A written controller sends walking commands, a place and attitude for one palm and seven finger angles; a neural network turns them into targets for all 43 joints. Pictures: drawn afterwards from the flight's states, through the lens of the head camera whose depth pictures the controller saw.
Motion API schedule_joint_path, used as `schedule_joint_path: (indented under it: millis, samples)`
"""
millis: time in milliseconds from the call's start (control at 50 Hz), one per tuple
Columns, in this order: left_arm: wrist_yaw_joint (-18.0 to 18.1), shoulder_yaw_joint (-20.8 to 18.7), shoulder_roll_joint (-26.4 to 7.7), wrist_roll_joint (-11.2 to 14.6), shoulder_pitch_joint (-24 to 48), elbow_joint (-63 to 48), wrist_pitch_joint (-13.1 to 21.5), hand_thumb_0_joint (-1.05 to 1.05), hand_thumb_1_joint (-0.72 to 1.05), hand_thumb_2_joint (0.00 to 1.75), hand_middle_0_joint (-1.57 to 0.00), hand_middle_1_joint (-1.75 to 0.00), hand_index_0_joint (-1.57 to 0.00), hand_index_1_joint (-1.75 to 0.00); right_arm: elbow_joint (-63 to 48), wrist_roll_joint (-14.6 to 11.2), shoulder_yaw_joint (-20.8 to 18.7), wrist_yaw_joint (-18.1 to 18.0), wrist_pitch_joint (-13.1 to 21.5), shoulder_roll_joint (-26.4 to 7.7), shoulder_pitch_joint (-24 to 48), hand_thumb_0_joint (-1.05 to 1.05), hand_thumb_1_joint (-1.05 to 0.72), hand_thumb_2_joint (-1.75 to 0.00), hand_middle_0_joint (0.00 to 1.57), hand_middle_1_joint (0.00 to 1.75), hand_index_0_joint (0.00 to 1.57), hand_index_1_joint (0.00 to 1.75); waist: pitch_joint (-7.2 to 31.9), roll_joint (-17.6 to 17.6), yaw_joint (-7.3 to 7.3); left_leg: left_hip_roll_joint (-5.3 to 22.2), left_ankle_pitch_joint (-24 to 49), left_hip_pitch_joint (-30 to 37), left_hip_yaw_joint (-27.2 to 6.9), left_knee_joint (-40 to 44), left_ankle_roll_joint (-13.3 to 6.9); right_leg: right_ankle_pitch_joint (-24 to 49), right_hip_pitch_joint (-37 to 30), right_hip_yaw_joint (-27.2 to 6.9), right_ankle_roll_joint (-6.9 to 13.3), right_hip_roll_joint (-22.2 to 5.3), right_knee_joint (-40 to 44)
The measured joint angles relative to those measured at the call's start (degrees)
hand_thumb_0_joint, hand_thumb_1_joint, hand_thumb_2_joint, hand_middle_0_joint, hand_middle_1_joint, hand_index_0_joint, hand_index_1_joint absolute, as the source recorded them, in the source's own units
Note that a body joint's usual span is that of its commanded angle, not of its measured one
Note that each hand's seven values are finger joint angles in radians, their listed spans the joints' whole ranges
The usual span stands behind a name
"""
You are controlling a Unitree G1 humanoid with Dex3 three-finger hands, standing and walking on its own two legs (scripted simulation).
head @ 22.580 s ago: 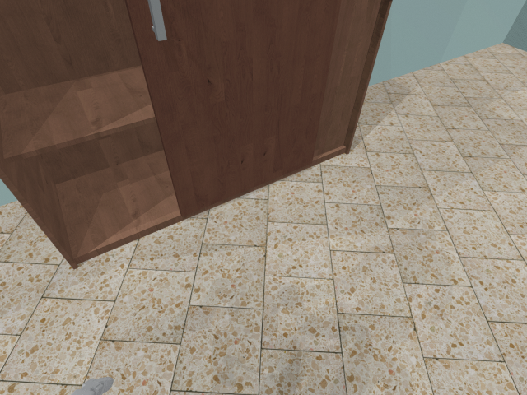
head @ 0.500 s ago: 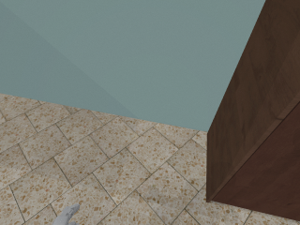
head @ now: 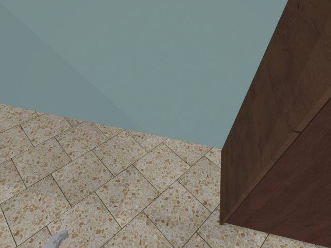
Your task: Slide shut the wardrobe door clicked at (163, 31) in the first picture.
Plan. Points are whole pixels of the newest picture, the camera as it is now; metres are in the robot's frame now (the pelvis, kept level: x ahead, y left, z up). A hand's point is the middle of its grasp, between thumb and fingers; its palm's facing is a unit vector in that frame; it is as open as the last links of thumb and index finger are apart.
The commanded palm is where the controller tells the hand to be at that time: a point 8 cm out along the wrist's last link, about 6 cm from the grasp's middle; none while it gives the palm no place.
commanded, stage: stop walking and hold the door there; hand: right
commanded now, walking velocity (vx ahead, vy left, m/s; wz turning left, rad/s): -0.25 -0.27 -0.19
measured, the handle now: out of the picture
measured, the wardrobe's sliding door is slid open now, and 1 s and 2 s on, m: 0.00 0.00 0.00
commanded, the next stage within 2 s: loosen the grip on the handle in 1.70 s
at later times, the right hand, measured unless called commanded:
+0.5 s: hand out of the picture +0.35 -0.37 +0.18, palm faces +0.42 +0.88 -0.22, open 7.0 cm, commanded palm +0.31 -0.40 +0.17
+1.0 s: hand out of the picture +0.35 -0.37 +0.18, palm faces +0.15 +0.99 -0.08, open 6.4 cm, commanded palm +0.32 -0.40 +0.17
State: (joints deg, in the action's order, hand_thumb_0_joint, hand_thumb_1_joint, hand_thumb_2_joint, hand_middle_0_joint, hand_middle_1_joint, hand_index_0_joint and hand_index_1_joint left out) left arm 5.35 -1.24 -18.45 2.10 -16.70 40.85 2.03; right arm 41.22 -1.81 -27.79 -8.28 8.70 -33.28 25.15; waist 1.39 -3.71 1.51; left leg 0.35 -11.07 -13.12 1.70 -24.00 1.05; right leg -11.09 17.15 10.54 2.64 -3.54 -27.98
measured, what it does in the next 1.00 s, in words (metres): steps to the right: left foot, then right foot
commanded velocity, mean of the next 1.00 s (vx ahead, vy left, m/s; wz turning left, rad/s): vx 0.02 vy -0.05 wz -0.09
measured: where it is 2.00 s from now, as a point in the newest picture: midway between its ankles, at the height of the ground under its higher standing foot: outside the picture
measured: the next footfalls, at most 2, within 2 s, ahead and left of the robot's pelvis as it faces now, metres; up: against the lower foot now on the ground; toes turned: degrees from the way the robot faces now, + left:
left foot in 0.52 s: -0.11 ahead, +0.00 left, +0.00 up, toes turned +9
right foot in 0.74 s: +0.00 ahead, -0.37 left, +0.00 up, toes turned -9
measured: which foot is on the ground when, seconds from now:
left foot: down 0.00-0.20, up 0.22-0.50, down 0.52-0.72, up 0.74-0.94, down 0.96-1.00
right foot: down 0.00-0.50, up 0.52-0.72, down 0.74-1.00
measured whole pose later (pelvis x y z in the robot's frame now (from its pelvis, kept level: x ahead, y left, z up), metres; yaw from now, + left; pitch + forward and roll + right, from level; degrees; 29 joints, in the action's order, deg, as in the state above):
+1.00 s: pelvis -0.07 -0.22 -0.03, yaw -4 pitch -3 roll +2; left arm 1.0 2.5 -8.7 1.4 -5.5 38.9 5.2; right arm 15.8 -5.4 -4.3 -5.9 6.0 -10.9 39.5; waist -14.4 -4.2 -1.4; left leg -1.3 -18.3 -17.2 3.6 -40.4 -1.0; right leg -11.5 25.0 -0.2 -2.4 -6.5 -39.9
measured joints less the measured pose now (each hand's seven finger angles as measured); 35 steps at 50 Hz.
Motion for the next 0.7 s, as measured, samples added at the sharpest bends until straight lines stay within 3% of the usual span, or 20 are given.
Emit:
schedule_joint_path:
  millis: [120, 160, 180, 220, 280, 360, 420, 480, 500, 520, 540, 580, 600, 640, 700]
  samples:
    - [0.03, -0.84, -1.51, 0.52, 2.42, 0.36, -1.37, 0.01, 0.90, 0.90, -0.20, -0.30, -0.20, -0.30, -2.20, 0.59, 2.94, 0.95, 0.06, 2.17, 1.86, -0.12, -0.60, -0.79, 0.45, 1.37, 0.21, 1.34, -1.65, -0.96, -1.16, 2.31, -0.45, -1.80, -0.86, -2.76, 2.03, -7.56, 1.49, -7.22, -2.04, 2.71, -7.21]
    - [0.18, -0.75, -1.54, 0.53, 3.14, 0.51, -1.26, 0.01, 0.90, 0.90, -0.20, -0.30, -0.20, -0.30, -4.16, 0.50, 4.56, 1.09, -0.04, 3.31, 2.78, -0.13, -0.59, -0.79, 0.45, 1.38, 0.23, 1.35, -2.12, -0.16, -0.38, 4.34, -1.03, -2.54, -0.46, -4.33, 3.32, -3.25, 0.39, -7.10, -1.95, 3.02, -4.55]
    - [0.30, -0.68, -1.29, 0.48, 3.84, 0.59, -1.31, 0.01, 0.90, 0.90, -0.20, -0.30, -0.20, -0.30, -5.30, 0.42, 5.32, 1.04, -0.15, 3.76, 3.21, -0.13, -0.59, -0.78, 0.45, 1.38, 0.23, 1.35, -2.80, 0.73, -0.19, 5.66, -1.25, -2.89, -0.66, -5.22, 3.75, -1.86, 0.11, -6.58, -0.96, 4.23, -3.83]
    - [0.24, -0.47, -0.51, 0.33, 5.24, -0.32, -1.52, 0.01, 0.90, 0.90, -0.20, -0.30, -0.20, -0.30, -7.60, 0.06, 6.52, 0.71, -0.44, 4.32, 3.55, -0.13, -0.60, -0.77, 0.45, 1.39, 0.23, 1.35, -4.27, 1.54, -0.74, 6.72, -3.07, -4.57, -0.85, -8.67, 2.77, -1.77, -0.29, -5.34, 1.28, 5.40, -3.12]
    - [-0.42, 0.20, 1.31, 0.19, 6.33, -2.35, -0.61, 0.01, 0.90, 0.90, -0.20, -0.30, -0.20, -0.30, -10.02, -0.63, 8.19, -0.14, -1.30, 5.61, 4.17, -0.12, -0.63, -0.76, 0.46, 1.39, 0.19, 1.34, -5.90, 0.54, -1.80, 4.63, -15.42, -8.55, 0.10, -22.30, 1.15, -0.89, -0.46, -4.11, 3.12, 5.01, -1.41]
    - [-1.68, 1.75, 3.77, 0.47, 7.12, -2.29, 1.13, 0.01, 0.90, 0.90, -0.20, -0.30, -0.20, -0.30, -11.32, -1.42, 10.57, -0.45, -2.74, 7.57, 6.65, -0.10, -0.66, -0.75, 0.45, 1.39, 0.14, 1.32, -6.65, -0.48, -2.21, 2.42, -17.36, -9.76, 3.43, -32.56, 1.48, 2.05, 0.43, -4.34, 4.40, 5.44, 1.34]
    - [-2.41, 2.76, 4.97, 0.28, 7.63, -1.93, 1.69, 0.01, 0.90, 0.90, -0.20, -0.30, -0.20, -0.30, -12.07, -1.80, 11.94, -0.20, -3.77, 8.21, 8.57, -0.09, -0.67, -0.74, 0.44, 1.39, 0.14, 1.33, -6.96, -0.19, -2.64, 2.06, -18.38, -7.03, 5.53, -29.97, 1.40, 3.57, 1.53, -3.83, 5.35, 6.82, 2.64]
    - [-3.20, 3.39, 5.11, -0.45, 7.80, -2.32, 1.79, 0.01, 0.90, 0.90, -0.20, -0.30, -0.21, -0.30, -12.61, -2.42, 12.88, 0.18, -4.64, 8.87, 10.19, -0.09, -0.67, -0.73, 0.44, 1.39, 0.14, 1.33, -6.97, -0.32, -3.05, 2.16, -17.18, -0.91, 7.79, -17.69, 0.14, 4.72, 3.24, -2.91, 6.19, 8.64, 3.22]
    - [-3.67, 3.47, 5.02, -0.72, 7.57, -2.81, 1.73, 0.01, 0.90, 0.90, -0.20, -0.30, -0.21, -0.30, -12.66, -2.50, 13.37, 0.51, -4.97, 8.93, 11.12, -0.09, -0.67, -0.72, 0.44, 1.39, 0.14, 1.33, -6.64, -0.01, -3.06, 2.78, -14.42, 2.11, 8.65, -10.78, -1.48, 4.00, 5.28, -2.72, 4.39, 9.44, 1.00]
    - [-4.25, 3.63, 4.64, -0.79, 7.97, -2.99, 1.50, 0.01, 0.90, 0.90, -0.20, -0.30, -0.21, -0.30, -12.87, -2.37, 13.61, 0.82, -4.78, 8.97, 12.04, -0.10, -0.67, -0.72, 0.44, 1.39, 0.14, 1.33, -6.88, 0.28, -3.36, 3.63, -11.59, 2.95, 8.13, -7.58, -2.98, -1.91, 9.15, -3.39, 0.87, 10.20, -6.32]
    - [-4.71, 3.72, 3.81, -1.23, 8.96, -2.39, 1.07, 0.01, 0.90, 0.90, -0.20, -0.30, -0.21, -0.30, -12.94, -2.48, 13.44, 1.01, -3.59, 9.44, 12.24, -0.11, -0.67, -0.72, 0.44, 1.39, 0.14, 1.33, -7.97, -0.55, -3.73, 3.79, -11.28, 2.48, 7.56, -8.49, -2.44, -7.21, 12.64, -5.85, -2.26, 10.31, -16.12]
    - [-5.08, 3.46, 2.70, -1.58, 9.57, -1.01, 0.37, 0.01, 0.90, 0.90, -0.20, -0.30, -0.21, -0.30, -13.69, -2.76, 13.91, 1.43, -2.13, 10.71, 11.69, -0.12, -0.66, -0.73, 0.45, 1.39, 0.15, 1.33, -9.41, -0.98, -3.56, 5.15, -11.81, 3.05, 6.58, -9.09, 0.23, -10.54, 17.42, -9.42, -4.79, 10.04, -31.86]
    - [-5.07, 3.24, 2.54, -1.44, 9.11, -0.69, 0.34, 0.01, 0.90, 0.90, -0.20, -0.30, -0.21, -0.30, -14.44, -2.42, 14.78, 1.75, -1.97, 11.31, 11.34, -0.12, -0.67, -0.75, 0.45, 1.40, 0.17, 1.33, -9.67, -0.49, -2.94, 6.35, -11.82, 3.84, 6.68, -8.47, 1.55, -10.47, 18.83, -10.06, -5.29, 9.12, -35.96]
    - [-4.78, 3.13, 2.78, -1.07, 8.01, -0.42, 0.17, 0.01, 0.90, 0.90, -0.20, -0.30, -0.21, -0.30, -16.03, -1.51, 15.88, 2.72, -0.93, 12.29, 10.68, -0.10, -0.69, -0.77, 0.45, 1.40, 0.22, 1.34, -10.16, 1.85, -1.57, 9.42, -11.60, 5.45, 7.01, -7.13, 3.66, -10.19, 19.14, -9.66, -5.10, 5.91, -35.43]
    - [-3.59, 2.62, 2.83, -0.80, 6.16, -0.91, -0.21, 0.01, 0.90, 0.90, -0.20, -0.30, -0.21, -0.30, -20.30, -1.32, 17.28, 4.06, 0.31, 14.86, 9.84, -0.11, -0.64, -0.78, 0.45, 1.40, 0.27, 1.36, -11.10, 5.44, -0.54, 13.96, -12.19, 6.72, 7.14, -8.37, 5.13, -6.54, 13.49, -8.18, -3.25, 1.49, -18.75]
